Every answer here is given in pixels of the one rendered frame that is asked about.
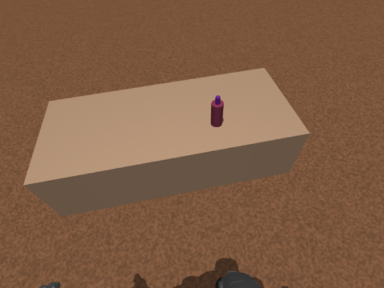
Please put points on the bottle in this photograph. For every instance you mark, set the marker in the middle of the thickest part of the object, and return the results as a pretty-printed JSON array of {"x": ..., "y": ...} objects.
[{"x": 217, "y": 112}]

